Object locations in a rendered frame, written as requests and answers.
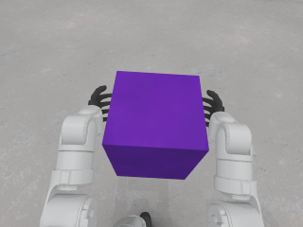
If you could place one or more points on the left robot upper arm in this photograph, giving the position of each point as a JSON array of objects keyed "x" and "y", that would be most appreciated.
[{"x": 70, "y": 210}]

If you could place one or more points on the right robot forearm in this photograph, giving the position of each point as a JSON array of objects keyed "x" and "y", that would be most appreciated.
[{"x": 234, "y": 154}]

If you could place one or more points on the left robot forearm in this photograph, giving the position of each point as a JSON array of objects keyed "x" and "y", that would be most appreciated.
[{"x": 74, "y": 168}]

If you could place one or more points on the left robot thigh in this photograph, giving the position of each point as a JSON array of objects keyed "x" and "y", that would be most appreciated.
[{"x": 129, "y": 222}]

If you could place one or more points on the carton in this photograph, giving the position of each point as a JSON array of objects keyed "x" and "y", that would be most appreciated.
[{"x": 155, "y": 126}]

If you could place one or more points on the right robot upper arm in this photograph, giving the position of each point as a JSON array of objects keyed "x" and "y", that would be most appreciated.
[{"x": 233, "y": 214}]

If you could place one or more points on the robot left foot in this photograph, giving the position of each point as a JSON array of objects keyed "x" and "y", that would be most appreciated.
[{"x": 147, "y": 217}]

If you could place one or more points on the right robot hand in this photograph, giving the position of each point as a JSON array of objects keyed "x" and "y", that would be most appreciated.
[{"x": 216, "y": 105}]

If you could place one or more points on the left robot hand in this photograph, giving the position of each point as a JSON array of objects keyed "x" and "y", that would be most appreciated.
[{"x": 96, "y": 97}]

